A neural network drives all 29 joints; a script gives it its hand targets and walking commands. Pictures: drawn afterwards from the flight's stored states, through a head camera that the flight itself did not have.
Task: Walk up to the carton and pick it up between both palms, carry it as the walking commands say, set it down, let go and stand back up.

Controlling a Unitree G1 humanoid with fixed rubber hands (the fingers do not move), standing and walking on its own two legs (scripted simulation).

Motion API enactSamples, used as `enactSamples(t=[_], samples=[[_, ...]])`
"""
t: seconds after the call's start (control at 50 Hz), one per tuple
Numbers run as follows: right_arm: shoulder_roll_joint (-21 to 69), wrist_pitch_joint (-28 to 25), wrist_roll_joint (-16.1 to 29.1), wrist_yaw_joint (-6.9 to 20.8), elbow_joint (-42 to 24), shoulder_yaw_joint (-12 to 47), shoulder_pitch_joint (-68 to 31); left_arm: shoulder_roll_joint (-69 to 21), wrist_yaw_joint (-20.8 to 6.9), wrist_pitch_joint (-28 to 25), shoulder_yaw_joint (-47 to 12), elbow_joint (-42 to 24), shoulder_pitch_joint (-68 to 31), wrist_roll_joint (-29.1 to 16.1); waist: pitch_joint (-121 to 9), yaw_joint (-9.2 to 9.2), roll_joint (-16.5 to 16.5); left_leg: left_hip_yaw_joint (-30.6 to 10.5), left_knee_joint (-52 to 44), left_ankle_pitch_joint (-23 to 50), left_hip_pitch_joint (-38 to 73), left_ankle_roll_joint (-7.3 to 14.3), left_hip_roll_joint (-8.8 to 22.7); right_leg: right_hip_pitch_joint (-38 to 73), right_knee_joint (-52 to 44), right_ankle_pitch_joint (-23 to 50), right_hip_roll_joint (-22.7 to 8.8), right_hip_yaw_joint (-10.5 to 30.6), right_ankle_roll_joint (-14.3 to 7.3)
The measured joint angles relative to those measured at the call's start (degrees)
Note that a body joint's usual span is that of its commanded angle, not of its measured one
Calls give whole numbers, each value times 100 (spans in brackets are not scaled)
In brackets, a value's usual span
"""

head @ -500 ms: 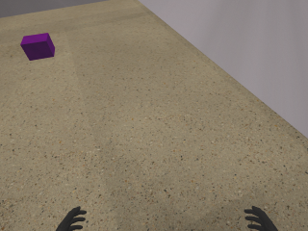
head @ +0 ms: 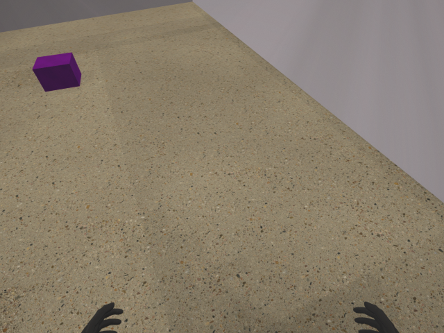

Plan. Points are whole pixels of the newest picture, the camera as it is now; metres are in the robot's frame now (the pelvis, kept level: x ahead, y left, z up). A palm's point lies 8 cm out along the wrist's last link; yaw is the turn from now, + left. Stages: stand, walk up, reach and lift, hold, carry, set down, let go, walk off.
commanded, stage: walk up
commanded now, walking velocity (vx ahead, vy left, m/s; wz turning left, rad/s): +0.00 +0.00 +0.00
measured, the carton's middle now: (58, 71) +2.28 +1.59 -0.65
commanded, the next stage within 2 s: none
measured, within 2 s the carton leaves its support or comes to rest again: neither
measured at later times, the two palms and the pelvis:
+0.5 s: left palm out of the picture +0.15 +0.45 -0.06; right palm (351, 303) +0.21 -0.20 -0.06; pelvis +0.06 +0.10 +0.00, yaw +5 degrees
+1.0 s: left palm (4, 262) +0.27 +0.48 -0.04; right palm (288, 197) +0.46 -0.13 -0.07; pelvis +0.27 +0.14 +0.01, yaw +11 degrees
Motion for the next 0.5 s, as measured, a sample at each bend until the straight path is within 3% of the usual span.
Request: enactSamples(t=[0.1,0.16,0.24,0.32,0.38,0.42,0.46,0.5], samples=[[-8,-1,0,45,50,3,4,5,-18,-14,-1,49,9,0,-4,1,0,0,3,11,-1,3,-1,0,-2,23,0,0,-1],[-153,-1,0,437,54,2,16,131,-99,-288,3,46,119,0,-56,8,11,-18,542,-374,-241,22,-5,6,-58,3,-18,-39,-37],[-558,-1,0,754,50,-20,19,369,-101,-484,2,49,284,0,-65,4,74,65,1326,-54,-864,22,103,165,-392,81,-183,-138,-47],[-882,0,0,958,48,-72,20,720,-102,-515,3,50,483,1,-85,1,111,83,1237,-39,-1010,22,311,479,-707,101,-357,-168,-47],[-998,-3,0,1018,45,-98,22,1002,-137,-514,2,48,494,1,-231,-5,100,139,517,-61,-907,22,436,520,-737,-8,-496,-182,-47],[-1083,-50,0,966,50,-123,32,1172,-164,-511,3,55,401,1,-210,-18,112,159,-104,202,-647,20,388,369,-47,-362,-617,-186,-47],[-981,-55,0,822,79,-122,70,1265,-160,-447,1,94,282,1,-151,-21,-53,267,142,374,-618,44,195,-72,1406,-460,-675,-152,-47],[-899,-55,0,743,80,-120,202,1230,-191,-439,-2,93,207,0,-159,-17,-123,313,38,332,-447,123,66,-425,2144,-471,-558,-145,-47]])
